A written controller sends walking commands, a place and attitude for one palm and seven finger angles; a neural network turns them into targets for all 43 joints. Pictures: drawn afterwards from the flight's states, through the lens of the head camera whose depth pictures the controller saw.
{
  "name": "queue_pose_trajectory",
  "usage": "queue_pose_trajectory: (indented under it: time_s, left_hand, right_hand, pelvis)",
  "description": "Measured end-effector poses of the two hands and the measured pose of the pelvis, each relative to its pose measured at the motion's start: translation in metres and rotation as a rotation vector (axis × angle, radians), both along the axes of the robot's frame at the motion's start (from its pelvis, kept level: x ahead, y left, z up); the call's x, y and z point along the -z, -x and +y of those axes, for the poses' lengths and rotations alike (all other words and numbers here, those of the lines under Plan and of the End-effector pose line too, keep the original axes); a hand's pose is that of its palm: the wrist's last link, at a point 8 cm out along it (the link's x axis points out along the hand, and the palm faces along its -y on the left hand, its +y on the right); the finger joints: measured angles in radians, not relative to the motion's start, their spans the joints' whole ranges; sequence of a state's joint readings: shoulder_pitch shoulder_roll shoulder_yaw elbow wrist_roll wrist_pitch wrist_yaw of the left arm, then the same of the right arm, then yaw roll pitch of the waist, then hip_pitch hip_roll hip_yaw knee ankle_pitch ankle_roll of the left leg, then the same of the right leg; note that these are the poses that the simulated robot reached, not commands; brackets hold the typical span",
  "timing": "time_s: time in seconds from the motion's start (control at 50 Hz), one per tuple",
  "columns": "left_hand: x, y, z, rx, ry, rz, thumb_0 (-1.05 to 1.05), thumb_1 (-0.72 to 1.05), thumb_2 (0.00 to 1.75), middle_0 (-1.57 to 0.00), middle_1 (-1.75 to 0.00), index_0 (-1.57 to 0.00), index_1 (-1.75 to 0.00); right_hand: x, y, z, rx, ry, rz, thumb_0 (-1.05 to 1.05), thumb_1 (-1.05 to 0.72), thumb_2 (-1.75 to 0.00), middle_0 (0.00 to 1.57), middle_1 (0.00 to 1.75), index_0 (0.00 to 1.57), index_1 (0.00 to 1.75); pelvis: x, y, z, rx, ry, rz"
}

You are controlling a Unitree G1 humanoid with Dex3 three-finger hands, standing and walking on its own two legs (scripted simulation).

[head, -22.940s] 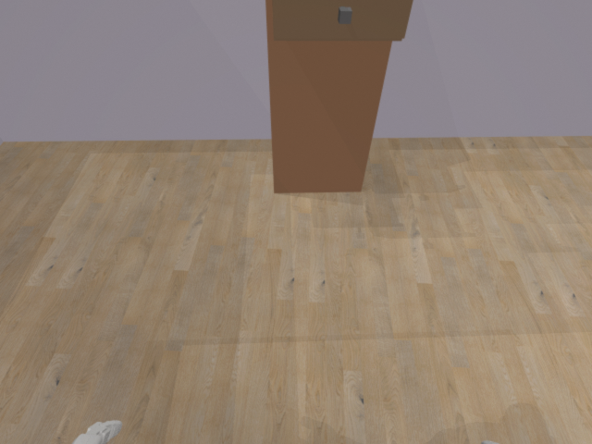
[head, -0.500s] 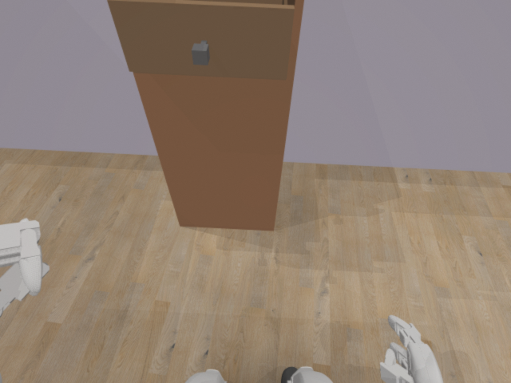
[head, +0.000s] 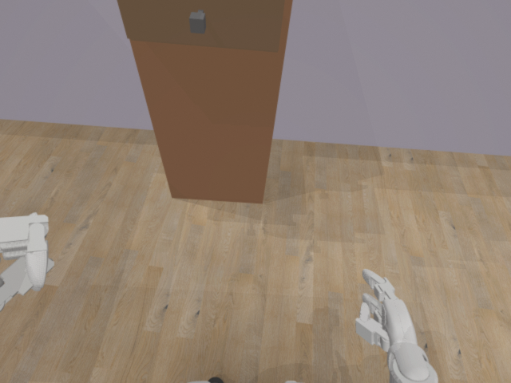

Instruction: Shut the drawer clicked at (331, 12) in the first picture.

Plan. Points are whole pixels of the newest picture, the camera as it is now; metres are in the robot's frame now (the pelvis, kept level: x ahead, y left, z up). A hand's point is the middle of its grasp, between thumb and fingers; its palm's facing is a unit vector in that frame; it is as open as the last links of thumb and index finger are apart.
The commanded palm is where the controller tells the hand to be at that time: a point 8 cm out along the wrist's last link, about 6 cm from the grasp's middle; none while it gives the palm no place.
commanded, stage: stop stepping back and stand still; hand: left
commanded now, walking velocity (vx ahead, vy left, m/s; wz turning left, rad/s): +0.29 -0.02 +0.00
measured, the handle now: (199, 19) +0.83 +0.20 +0.12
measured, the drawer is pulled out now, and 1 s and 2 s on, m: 0.07 0.07 0.07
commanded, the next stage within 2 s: let the arm hang, fingers relaxed in 0.70 s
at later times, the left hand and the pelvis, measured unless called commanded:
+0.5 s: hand (17, 380) +0.11 +0.22 +0.16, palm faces +0.35 -0.82 -0.45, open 3.2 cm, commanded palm +0.05 +0.26 +0.18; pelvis -0.09 -0.01 -0.01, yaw -2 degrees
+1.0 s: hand out of the picture +0.07 +0.21 -0.11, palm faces +0.02 -0.95 -0.33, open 3.0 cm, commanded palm none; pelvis -0.10 +0.00 -0.02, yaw +0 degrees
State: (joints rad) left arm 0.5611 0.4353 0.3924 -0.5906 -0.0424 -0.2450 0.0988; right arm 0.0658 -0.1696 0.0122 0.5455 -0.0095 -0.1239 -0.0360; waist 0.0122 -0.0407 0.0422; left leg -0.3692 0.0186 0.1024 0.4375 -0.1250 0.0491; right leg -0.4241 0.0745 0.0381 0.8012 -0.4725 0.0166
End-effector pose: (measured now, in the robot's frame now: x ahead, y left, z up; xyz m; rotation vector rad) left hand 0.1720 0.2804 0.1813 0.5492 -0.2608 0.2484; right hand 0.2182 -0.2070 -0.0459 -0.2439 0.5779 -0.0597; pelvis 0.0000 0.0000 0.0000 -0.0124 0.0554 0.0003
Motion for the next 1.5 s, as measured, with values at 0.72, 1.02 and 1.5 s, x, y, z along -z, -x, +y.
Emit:
queue_pose_trajectory:
  time_s: [0.72, 1.02, 1.5]
  left_hand:
    - [0.009, 0.112, -0.016, -0.106, 0.042, -0.052, 0.01, 0.89, 0.90, -1.41, -1.59, -1.41, -1.60]
    - [0.276, 0.137, -0.038, -0.167, 0.359, 1.089, 0.01, 0.90, 0.90, -1.23, -1.43, -1.23, -1.44]
    - [0.294, 0.251, 0.002, -0.424, 0.374, 1.460, 0.00, 0.90, 0.90, -0.36, -0.47, -0.35, -0.48]
  right_hand:
    - [0.050, 0.188, -0.038, 0.137, -0.022, 0.170, 0.01, -0.90, -0.90, 0.20, 0.30, 0.20, 0.30]
    - [0.077, 0.186, -0.041, 0.066, -0.009, 0.359, 0.01, -0.90, -0.90, 0.20, 0.30, 0.20, 0.30]
    - [0.090, 0.291, -0.069, 0.163, 0.031, 0.727, 0.01, -0.90, -0.90, 0.20, 0.30, 0.20, 0.30]
  pelvis:
    - [0.009, 0.091, -0.014, 0.026, -0.014, -0.065]
    - [0.016, 0.099, -0.006, 0.000, -0.043, -0.051]
    - [-0.005, 0.108, -0.007, -0.022, -0.010, -0.091]
